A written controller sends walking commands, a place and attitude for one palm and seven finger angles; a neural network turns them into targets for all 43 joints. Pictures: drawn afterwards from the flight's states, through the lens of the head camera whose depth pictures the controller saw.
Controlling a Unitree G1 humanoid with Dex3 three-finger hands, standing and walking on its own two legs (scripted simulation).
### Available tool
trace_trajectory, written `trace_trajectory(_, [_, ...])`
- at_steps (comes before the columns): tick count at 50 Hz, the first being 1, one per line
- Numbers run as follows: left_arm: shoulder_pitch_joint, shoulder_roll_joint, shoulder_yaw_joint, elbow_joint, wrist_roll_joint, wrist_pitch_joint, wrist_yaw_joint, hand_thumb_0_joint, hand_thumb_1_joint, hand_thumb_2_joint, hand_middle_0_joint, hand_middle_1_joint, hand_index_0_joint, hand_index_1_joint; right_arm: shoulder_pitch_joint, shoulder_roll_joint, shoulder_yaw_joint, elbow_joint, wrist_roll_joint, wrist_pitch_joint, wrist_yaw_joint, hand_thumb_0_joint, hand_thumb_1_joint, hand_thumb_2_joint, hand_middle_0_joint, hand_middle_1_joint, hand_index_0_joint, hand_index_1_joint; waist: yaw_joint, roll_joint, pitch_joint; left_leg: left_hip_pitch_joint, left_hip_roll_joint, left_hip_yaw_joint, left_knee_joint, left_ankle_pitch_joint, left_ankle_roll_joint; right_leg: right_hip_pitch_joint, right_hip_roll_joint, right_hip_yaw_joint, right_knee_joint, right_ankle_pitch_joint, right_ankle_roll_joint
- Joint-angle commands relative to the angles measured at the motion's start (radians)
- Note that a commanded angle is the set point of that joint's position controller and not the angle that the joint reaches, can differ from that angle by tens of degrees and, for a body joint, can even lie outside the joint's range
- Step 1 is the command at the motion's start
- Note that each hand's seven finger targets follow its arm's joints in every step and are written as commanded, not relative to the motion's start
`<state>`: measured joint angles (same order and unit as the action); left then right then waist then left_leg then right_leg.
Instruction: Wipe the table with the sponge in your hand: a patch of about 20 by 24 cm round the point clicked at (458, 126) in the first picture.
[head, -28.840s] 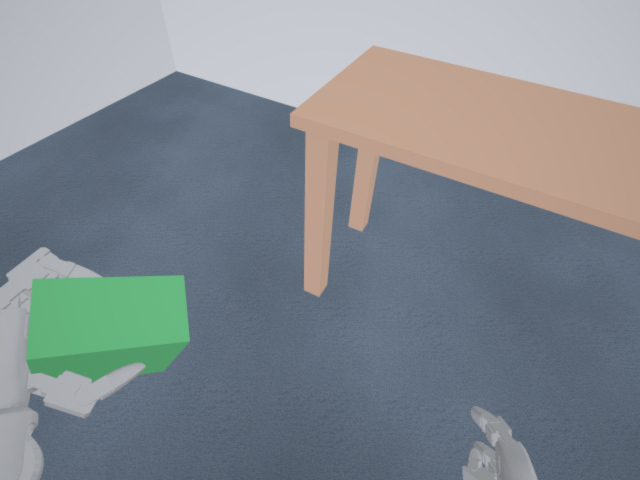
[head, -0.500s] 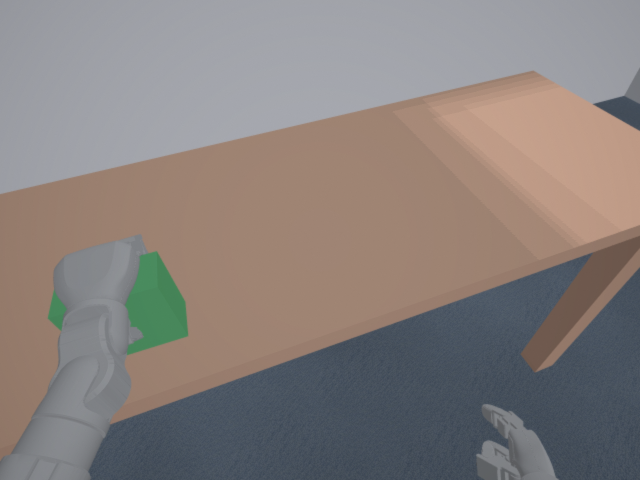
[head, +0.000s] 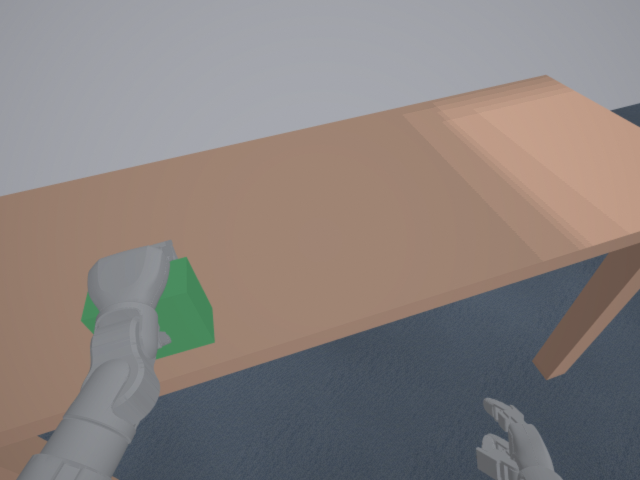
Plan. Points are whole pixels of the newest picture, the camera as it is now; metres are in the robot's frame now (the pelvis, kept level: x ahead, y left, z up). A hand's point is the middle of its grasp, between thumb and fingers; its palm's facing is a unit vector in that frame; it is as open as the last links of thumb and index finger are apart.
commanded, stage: slide across to the third lane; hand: left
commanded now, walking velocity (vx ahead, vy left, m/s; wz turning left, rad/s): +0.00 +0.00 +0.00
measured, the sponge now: (160, 321) +0.29 +0.27 +0.03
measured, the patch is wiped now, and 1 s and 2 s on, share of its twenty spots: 0.70 0.75 0.90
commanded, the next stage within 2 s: wipe forward along the third lane in 0.36 s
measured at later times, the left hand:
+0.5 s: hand (187, 290) +0.32 +0.23 +0.07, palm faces +0.01 -0.04 -1.00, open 10.4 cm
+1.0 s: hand (195, 263) +0.36 +0.23 +0.07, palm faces -0.05 -0.01 -1.00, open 10.3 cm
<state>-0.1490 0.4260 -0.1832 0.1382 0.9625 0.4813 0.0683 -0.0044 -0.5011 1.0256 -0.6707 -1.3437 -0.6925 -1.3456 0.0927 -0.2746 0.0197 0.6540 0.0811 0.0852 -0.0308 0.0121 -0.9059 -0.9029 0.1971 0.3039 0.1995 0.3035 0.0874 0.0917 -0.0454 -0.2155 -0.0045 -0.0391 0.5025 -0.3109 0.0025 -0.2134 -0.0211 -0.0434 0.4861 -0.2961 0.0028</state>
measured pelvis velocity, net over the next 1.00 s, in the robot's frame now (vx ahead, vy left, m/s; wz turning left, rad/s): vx -0.03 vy -0.03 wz -0.01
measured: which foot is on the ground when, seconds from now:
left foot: down 0.00-1.00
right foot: down 0.00-1.00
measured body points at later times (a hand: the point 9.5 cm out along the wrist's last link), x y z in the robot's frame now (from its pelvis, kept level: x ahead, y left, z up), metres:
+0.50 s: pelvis -0.02 -0.01 +0.00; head -0.02 -0.05 +0.45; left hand +0.31 +0.22 +0.13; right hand +0.19 -0.23 -0.10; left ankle -0.03 +0.12 -0.74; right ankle -0.03 -0.12 -0.74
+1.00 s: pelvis -0.03 -0.03 +0.00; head -0.01 -0.05 +0.45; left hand +0.36 +0.23 +0.13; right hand +0.10 -0.28 -0.13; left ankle -0.03 +0.12 -0.74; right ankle -0.03 -0.12 -0.74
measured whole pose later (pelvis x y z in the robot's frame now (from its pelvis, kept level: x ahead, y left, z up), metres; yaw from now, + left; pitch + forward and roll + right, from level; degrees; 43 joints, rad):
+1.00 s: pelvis -0.03 -0.03 +0.00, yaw -1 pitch +5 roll +0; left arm -0.58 0.40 -0.15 0.71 0.98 0.37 0.12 0.00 -0.52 1.03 -0.70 -1.33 -0.72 -1.33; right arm 0.18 -0.29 0.00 0.73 0.09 0.13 -0.05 0.01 -0.91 -0.90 0.20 0.30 0.20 0.30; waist 0.02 0.07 -0.08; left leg -0.34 0.03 -0.04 0.53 -0.28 -0.02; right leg -0.36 0.01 -0.04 0.54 -0.27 -0.03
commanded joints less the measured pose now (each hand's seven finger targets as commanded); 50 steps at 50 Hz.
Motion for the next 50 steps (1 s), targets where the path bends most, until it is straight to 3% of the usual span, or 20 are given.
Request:
trace_trajectory(1, [-0.269, 0.039, 0.016, -0.078, -0.037, -0.027, 0.002, 0.0, 0.1, 1.3, -1.2, -1.6, -1.2, -1.6, -0.147, -0.106, -0.041, -0.149, -0.005, -0.045, -0.013, 0.0, -0.9, -0.9, 0.2, 0.3, 0.2, 0.3, -0.042, -0.141, -0.176, 0.048, -0.024, 0.026, -0.042, 0.311, 0.041, 0.067, 0.05, -0.02, -0.038, 0.324, -0.055])
trace_trajectory(3, [-0.287, 0.055, 0.026, -0.096, -0.031, -0.032, 0.0, 0.0, 0.1, 1.3, -1.2, -1.6, -1.2, -1.6, -0.166, -0.106, -0.035, -0.161, -0.005, -0.043, -0.01, 0.0, -0.9, -0.9, 0.2, 0.3, 0.2, 0.3, -0.034, -0.117, -0.194, 0.053, -0.023, 0.025, -0.041, 0.314, 0.041, 0.07, 0.052, -0.004, -0.039, 0.33, -0.061])
trace_trajectory(9, [-0.358, -0.036, -0.067, -0.075, -0.028, -0.034, 0.004, 0.0, 0.1, 1.3, -1.2, -1.6, -1.2, -1.6, -0.159, -0.097, -0.036, -0.165, 0.001, -0.041, -0.001, 0.0, -0.9, -0.9, 0.2, 0.3, 0.2, 0.3, -0.056, -0.124, -0.186, 0.042, -0.022, 0.024, -0.039, 0.28, 0.04, 0.043, 0.049, -0.019, -0.032, 0.283, -0.059])
trace_trajectory(13, [-0.37, 0.007, -0.014, -0.034, -0.026, -0.021, 0.027, 0.0, 0.1, 1.3, -1.2, -1.6, -1.2, -1.6, -0.178, -0.101, -0.033, -0.161, 0.0, -0.033, 0.0, 0.0, -0.9, -0.9, 0.2, 0.3, 0.2, 0.3, -0.032, -0.138, -0.198, 0.034, -0.021, 0.023, -0.047, 0.271, 0.036, 0.053, 0.052, -0.007, -0.036, 0.282, -0.064])
trace_trajectory(14, [-0.392, -0.047, -0.067, -0.041, -0.03, -0.018, 0.03, 0.0, 0.1, 1.3, -1.2, -1.6, -1.2, -1.6, -0.171, -0.095, -0.035, -0.163, 0.003, -0.035, 0.001, 0.0, -0.9, -0.9, 0.2, 0.3, 0.2, 0.3, -0.047, -0.13, -0.209, 0.037, -0.026, 0.03, -0.04, 0.273, 0.038, 0.058, 0.048, -0.015, -0.029, 0.288, -0.06])
trace_trajectory(19, [-0.447, -0.06, -0.08, 0.012, -0.034, 0.013, 0.046, 0.0, 0.1, 1.3, -1.2, -1.6, -1.2, -1.6, -0.181, -0.096, -0.033, -0.153, 0.008, -0.027, 0.003, 0.0, -0.9, -0.9, 0.2, 0.3, 0.2, 0.3, -0.049, -0.14, -0.192, 0.025, -0.024, 0.031, -0.049, 0.241, 0.036, 0.044, 0.049, -0.017, -0.034, 0.249, -0.06])
trace_trajectory(22, [-0.448, -0.04, -0.06, 0.065, -0.028, 0.028, 0.044, 0.0, 0.1, 1.3, -1.2, -1.6, -1.2, -1.6, -0.18, -0.099, -0.035, -0.141, 0.008, -0.016, 0.003, 0.0, -0.9, -0.9, 0.2, 0.3, 0.2, 0.3, -0.043, -0.142, -0.177, 0.016, -0.028, 0.037, -0.052, 0.237, 0.035, 0.046, 0.048, -0.016, -0.041, 0.259, -0.058])
trace_trajectory(23, [-0.45, 0.014, -0.009, 0.06, -0.029, 0.03, 0.047, 0.0, 0.1, 1.3, -1.2, -1.6, -1.2, -1.6, -0.19, -0.103, -0.031, -0.148, 0.007, -0.015, -0.001, 0.0, -0.9, -0.9, 0.2, 0.3, 0.2, 0.3, -0.031, -0.157, -0.181, 0.011, -0.024, 0.033, -0.06, 0.224, 0.036, 0.051, 0.049, -0.004, -0.047, 0.238, -0.06])
trace_trajectory(24, [-0.501, -0.015, -0.045, 0.068, -0.027, 0.028, 0.047, 0.0, 0.1, 1.3, -1.2, -1.6, -1.2, -1.6, -0.18, -0.1, -0.031, -0.145, 0.009, -0.017, -0.005, 0.0, -0.9, -0.9, 0.2, 0.3, 0.2, 0.3, -0.05, -0.154, -0.197, 0.015, -0.03, 0.042, -0.052, 0.22, 0.038, 0.052, 0.045, -0.005, -0.044, 0.243, -0.055])
trace_trajectory(28, [-0.575, 0.076, 0.018, 0.208, 0.003, 0.026, 0.033, 0.0, 0.1, 1.3, -1.2, -1.6, -1.2, -1.6, -0.15, -0.113, -0.027, -0.113, 0.009, -0.004, -0.024, 0.0, -0.9, -0.9, 0.2, 0.3, 0.2, 0.3, -0.057, -0.158, -0.139, -0.022, -0.028, 0.04, -0.064, 0.158, 0.035, 0.002, 0.047, 0.007, -0.064, 0.167, -0.054])
trace_trajectory(29, [-0.618, 0.026, -0.035, 0.216, 0.012, 0.014, 0.028, 0.0, 0.1, 1.3, -1.2, -1.6, -1.2, -1.6, -0.137, -0.108, -0.029, -0.116, 0.01, -0.008, -0.025, 0.0, -0.9, -0.9, 0.2, 0.3, 0.2, 0.3, -0.073, -0.158, -0.157, -0.02, -0.034, 0.044, -0.053, 0.162, 0.037, 0.002, 0.046, 0.001, -0.053, 0.175, -0.053])
trace_trajectory(33, [-0.589, 0.066, 0.017, 0.3, 0.027, -0.022, 0.026, 0.0, 0.1, 1.3, -1.2, -1.6, -1.2, -1.6, -0.101, -0.115, -0.037, -0.107, 0.003, -0.002, -0.026, 0.0, -0.9, -0.9, 0.2, 0.3, 0.2, 0.3, -0.058, -0.15, -0.191, -0.033, -0.032, 0.041, -0.044, 0.18, 0.034, 0.003, 0.049, 0.011, -0.052, 0.204, -0.06])
trace_trajectory(35, [-0.599, 0.018, -0.018, 0.333, 0.02, -0.04, 0.028, 0.0, 0.1, 1.3, -1.2, -1.6, -1.2, -1.6, -0.081, -0.113, -0.043, -0.104, 0.003, -0.001, -0.024, 0.0, -0.9, -0.9, 0.2, 0.3, 0.2, 0.3, -0.074, -0.167, -0.193, -0.044, -0.036, 0.049, -0.029, 0.184, 0.035, 0.002, 0.047, 0.004, -0.043, 0.232, -0.053])
trace_trajectory(37, [-0.638, 0.026, -0.018, 0.369, 0.019, -0.054, 0.032, 0.0, 0.1, 1.3, -1.2, -1.6, -1.2, -1.6, -0.071, -0.116, -0.046, -0.098, 0.004, 0.001, -0.026, 0.0, -0.9, -0.9, 0.2, 0.3, 0.2, 0.3, -0.081, -0.164, -0.185, -0.06, -0.036, 0.052, -0.028, 0.159, 0.035, -0.017, 0.046, 0.008, -0.048, 0.208, -0.049])
trace_trajectory(38, [-0.633, 0.101, 0.053, 0.388, 0.023, -0.064, 0.041, 0.0, 0.1, 1.3, -1.2, -1.6, -1.2, -1.6, -0.062, -0.121, -0.046, -0.092, 0.001, 0.0, -0.028, 0.0, -0.9, -0.9, 0.2, 0.3, 0.2, 0.3, -0.069, -0.171, -0.188, -0.072, -0.03, 0.044, -0.033, 0.16, 0.033, -0.011, 0.05, 0.016, -0.049, 0.204, -0.053])
trace_trajectory(40, [-0.642, 0.043, 0.006, 0.399, 0.02, -0.08, 0.05, 0.0, 0.1, 1.3, -1.2, -1.6, -1.2, -1.6, -0.048, -0.116, -0.052, -0.095, 0.001, -0.002, -0.027, 0.0, -0.9, -0.9, 0.2, 0.3, 0.2, 0.3, -0.081, -0.171, -0.206, -0.074, -0.036, 0.053, -0.022, 0.171, 0.036, -0.004, 0.047, 0.011, -0.042, 0.234, -0.048])
trace_trajectory(43, [-0.628, 0.13, 0.081, 0.48, 0.024, -0.086, 0.061, 0.0, 0.1, 1.3, -1.2, -1.6, -1.2, -1.6, -0.031, -0.129, -0.053, -0.078, 0.0, 0.003, -0.03, 0.0, -0.9, -0.9, 0.2, 0.3, 0.2, 0.3, -0.072, -0.197, -0.18, -0.113, -0.032, 0.051, -0.028, 0.147, 0.034, -0.012, 0.049, 0.024, -0.054, 0.212, -0.045])
trace_trajectory(45, [-0.687, 0.1, 0.038, 0.498, 0.031, -0.097, 0.064, 0.0, 0.1, 1.3, -1.2, -1.6, -1.2, -1.6, -0.014, -0.127, -0.056, -0.07, 0.002, 0.003, -0.03, 0.0, -0.9, -0.9, 0.2, 0.3, 0.2, 0.3, -0.097, -0.178, -0.172, -0.12, -0.034, 0.056, -0.022, 0.132, 0.035, -0.035, 0.046, 0.018, -0.05, 0.194, -0.04])
trace_trajectory(48, [-0.669, 0.198, 0.125, 0.545, 0.043, -0.111, 0.075, 0.0, 0.1, 1.3, -1.2, -1.6, -1.2, -1.6, 0.005, -0.136, -0.062, -0.06, -0.004, 0.004, -0.031, 0.0, -0.9, -0.9, 0.2, 0.3, 0.2, 0.3, -0.073, -0.168, -0.212, -0.134, -0.031, 0.052, -0.021, 0.147, 0.034, -0.011, 0.048, 0.03, -0.049, 0.207, -0.044])
trace_trajectory(50, [-0.693, 0.144, 0.075, 0.569, 0.039, -0.122, 0.077, 0.0, 0.1, 1.3, -1.2, -1.6, -1.2, -1.6, 0.02, -0.129, -0.064, -0.059, -0.002, 0.003, -0.028, 0.0, -0.9, -0.9, 0.2, 0.3, 0.2, 0.3, -0.095, -0.176, -0.202, -0.141, -0.033, 0.06, -0.012, 0.139, 0.037, -0.022, 0.045, 0.023, -0.047, 0.21, -0.037])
